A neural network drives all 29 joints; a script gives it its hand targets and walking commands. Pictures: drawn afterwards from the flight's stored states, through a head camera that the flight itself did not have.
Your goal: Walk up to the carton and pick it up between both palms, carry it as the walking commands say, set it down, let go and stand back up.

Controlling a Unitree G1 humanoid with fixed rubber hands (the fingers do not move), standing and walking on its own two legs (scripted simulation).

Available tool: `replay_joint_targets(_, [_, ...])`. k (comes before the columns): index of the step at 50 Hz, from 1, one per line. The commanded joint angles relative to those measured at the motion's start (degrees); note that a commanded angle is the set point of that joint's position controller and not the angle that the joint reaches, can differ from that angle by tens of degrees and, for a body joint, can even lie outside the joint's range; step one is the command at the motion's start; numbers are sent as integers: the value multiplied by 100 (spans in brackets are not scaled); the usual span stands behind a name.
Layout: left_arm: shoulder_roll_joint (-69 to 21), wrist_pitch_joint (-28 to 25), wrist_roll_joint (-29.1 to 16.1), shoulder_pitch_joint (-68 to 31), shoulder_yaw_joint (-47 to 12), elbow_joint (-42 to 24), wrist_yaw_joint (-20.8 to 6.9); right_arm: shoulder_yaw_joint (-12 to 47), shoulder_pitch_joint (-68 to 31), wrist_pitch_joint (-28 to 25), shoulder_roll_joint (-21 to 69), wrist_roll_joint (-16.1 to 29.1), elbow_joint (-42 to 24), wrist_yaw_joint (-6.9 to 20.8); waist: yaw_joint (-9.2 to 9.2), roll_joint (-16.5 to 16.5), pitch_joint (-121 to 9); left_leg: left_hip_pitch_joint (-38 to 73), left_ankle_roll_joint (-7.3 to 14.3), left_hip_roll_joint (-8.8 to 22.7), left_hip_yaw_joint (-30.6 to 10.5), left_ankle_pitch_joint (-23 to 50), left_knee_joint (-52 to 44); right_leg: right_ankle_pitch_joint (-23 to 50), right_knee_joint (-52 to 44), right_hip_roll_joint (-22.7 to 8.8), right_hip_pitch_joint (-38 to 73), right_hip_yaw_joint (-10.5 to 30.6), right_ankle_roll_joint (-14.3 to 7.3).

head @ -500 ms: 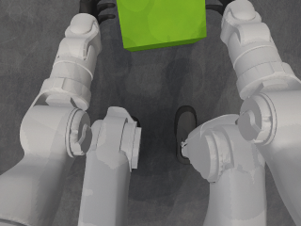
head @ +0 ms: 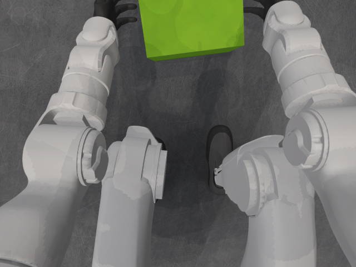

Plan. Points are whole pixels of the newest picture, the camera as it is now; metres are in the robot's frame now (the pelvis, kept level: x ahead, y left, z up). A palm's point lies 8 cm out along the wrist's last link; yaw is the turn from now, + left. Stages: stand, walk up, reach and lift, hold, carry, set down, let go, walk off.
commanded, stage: set down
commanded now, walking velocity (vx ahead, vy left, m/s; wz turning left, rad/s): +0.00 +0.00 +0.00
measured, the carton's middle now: (189, 14) +0.54 +0.01 -0.30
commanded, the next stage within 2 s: none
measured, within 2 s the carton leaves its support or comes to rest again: neither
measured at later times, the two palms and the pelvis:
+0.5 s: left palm (101, 21) +0.50 +0.17 -0.21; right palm (277, 8) +0.53 -0.13 -0.20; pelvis +0.00 +0.00 +0.00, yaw +0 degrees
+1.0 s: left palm (82, 0) +0.52 +0.19 -0.18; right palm out of the picture +0.55 -0.15 -0.18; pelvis +0.00 +0.00 +0.00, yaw +0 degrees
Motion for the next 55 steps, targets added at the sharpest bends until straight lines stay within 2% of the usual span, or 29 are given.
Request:
replay_joint_targets(1, [-3628,-310,311,-3088,-666,-815,-1020,276,-2102,-405,3728,63,-309,1173,-151,665,-4159,1463,-121,-152,-779,1882,-1110,1033,53,348,1954,612,-91])
replay_joint_targets(5, [-3308,-363,346,-3023,-610,-810,-924,314,-2061,-450,3405,191,-305,1097,38,726,-4343,1490,-141,-140,-731,1931,-1103,1091,49,329,2141,665,-88])
replay_joint_targets(8, [-3102,-384,439,-2928,-539,-690,-849,152,-2129,-494,3087,122,-254,1041,-93,830,-4342,1739,-181,-131,-747,1979,-1161,1003,58,355,1949,589,-50])
replay_joint_targets(9, [-2948,-445,312,-3169,-522,-974,-821,241,-2239,-547,2989,203,-384,965,-15,691,-4378,1545,-160,-144,-677,1861,-1039,1014,-17,315,2313,715,-107])
replay_joint_targets(10, [-2827,-417,343,-2857,-420,-600,-784,240,-2160,-547,2747,169,-299,923,-87,550,-4358,1591,-169,-109,-751,1922,-1094,1035,27,317,2211,604,-50])
replay_joint_targets(13, [-1808,-520,432,-2700,-173,-649,-529,14,-1904,-622,1831,206,-192,691,81,613,-4369,1534,-214,-52,-674,1797,-1098,933,2,261,2302,631,-29])
replay_joint_targets(15, [-1118,-625,303,-2676,-187,-747,-331,-93,-1775,-693,1268,270,-201,516,-69,825,-4547,1815,-264,12,-730,1965,-1183,1019,25,266,2279,587,-8])
replay_joint_targets(17, [-347,-681,234,-2180,0,-439,-112,-111,-1659,-748,278,316,-37,268,-44,623,-4577,1868,-310,35,-790,2009,-1242,1031,50,146,2359,550,56])
replay_joint_targets(18, [190,-729,176,-2068,54,-354,5,-188,-1453,-744,-238,349,76,173,21,796,-4494,1740,-347,57,-634,1893,-1204,979,-44,135,2334,642,34])
replay_joint_targets(22, [1088,-758,-142,-1986,37,-294,251,27,-1475,-794,-966,619,37,-115,-45,482,-4971,1803,-349,121,-770,1863,-1171,1120,17,-8,2710,652,94])
replay_joint_targets(23, [1021,-805,-232,-2031,-118,-436,263,136,-1399,-824,-784,808,65,-105,72,596,-5045,1791,-350,114,-679,1970,-1146,1238,12,45,2730,685,85])
replay_joint_targets(24, [1158,-809,-291,-2099,-50,-453,282,242,-1565,-844,-999,812,-39,-140,53,408,-5070,1744,-366,118,-663,1975,-1050,1232,-2,9,2737,706,111])
replay_joint_targets(25, [1087,-801,-283,-1924,-164,-286,261,194,-1556,-854,-1010,859,-191,-141,-38,687,-5075,1869,-349,107,-689,1923,-1119,1170,-23,9,2632,694,83])
replay_joint_targets(27, [1276,-788,-423,-2047,-253,-286,235,303,-1407,-800,-888,894,-12,-127,-31,499,-5069,1711,-324,209,-746,1882,-1145,1202,8,-17,2657,687,89])
replay_joint_targets(29, [1069,-768,-544,-2105,-346,-400,189,276,-1502,-836,-1143,909,-51,-139,-123,749,-4990,1730,-390,205,-712,1842,-1111,1096,-42,-77,2633,723,21])
replay_joint_targets(30, [1087,-789,-572,-1952,-424,-347,166,340,-1513,-858,-998,986,-257,-100,-25,649,-5028,1737,-320,183,-757,1928,-1144,1159,-3,-53,2586,693,36])
replay_joint_targets(33, [1097,-726,-673,-1974,-468,-220,143,259,-1236,-829,-1171,900,90,-112,-209,612,-5036,1725,-356,199,-775,1786,-1135,1119,28,-101,2772,626,41])
replay_joint_targets(35, [1105,-768,-765,-2125,-591,-523,117,273,-1480,-890,-1068,934,-347,-118,-182,602,-5255,1722,-352,231,-736,1978,-1092,1335,48,-121,3026,653,14])
replay_joint_targets(37, [1159,-770,-709,-1994,-530,-418,150,140,-1262,-857,-1234,892,-120,-124,-205,809,-5218,1916,-397,233,-719,1977,-1143,1215,29,-121,2804,625,15])
replay_joint_targets(41, [1322,-769,-788,-2058,-480,-1208,240,344,-1458,-889,-1175,1090,-1252,-221,-21,685,-6711,2738,-381,174,-630,2703,-1033,1849,-46,-46,3762,633,48])
replay_joint_targets(43, [1307,-703,-886,-1848,-513,-1160,305,343,-1259,-852,-1214,1031,-1221,-294,-163,419,-7176,2876,-414,149,-566,2739,-1093,2003,-79,-36,4156,489,103])
replay_joint_targets(44, [1057,-664,-971,-1801,-709,-1241,315,469,-1423,-853,-1133,1193,-1566,-301,-60,746,-7411,3201,-397,107,-549,2778,-1189,1896,-77,-12,4067,439,61])
replay_joint_targets(45, [1203,-604,-854,-1673,-597,-1099,377,468,-1255,-795,-1145,1226,-1334,-326,16,655,-7512,3299,-382,127,-507,2662,-1235,1812,-101,-56,4194,396,105])
replay_joint_targets(46, [1241,-601,-936,-1644,-595,-1634,419,495,-1227,-786,-1189,1141,-1856,-387,-3,534,-8310,3444,-396,71,-443,3028,-1154,2264,-96,37,4806,449,73])
replay_joint_targets(48, [1198,-486,-954,-1533,-597,-1688,512,621,-1232,-671,-1085,1323,-1903,-445,128,465,-8595,3700,-380,20,-363,2833,-1316,2050,-167,18,5034,358,105])
replay_joint_targets(49, [1097,-415,-984,-1434,-686,-1525,513,587,-956,-590,-1037,1326,-1593,-458,6,593,-8617,3759,-416,27,-362,2807,-1351,2084,-227,34,5004,318,110])
replay_joint_targets(51, [1157,-341,-979,-1232,-535,-2169,584,536,-860,-503,-1059,1239,-2218,-517,-33,307,-9514,3985,-357,-28,-277,2801,-1375,2200,-318,52,5654,303,95])
replay_joint_targets(53, [1263,-213,-1034,-1463,-636,-2516,655,842,-1114,-315,-776,1645,-2505,-537,286,357,-10036,4388,-290,-34,-268,2658,-1555,1997,-398,123,5875,251,94])
replay_joint_targets(55, [1264,20,-1163,-1447,-698,-3056,732,899,-1309,-106,-917,1762,-3020,-608,253,309,-10772,4798,-248,-83,-239,2513,-1723,1884,-536,167,6416,176,57])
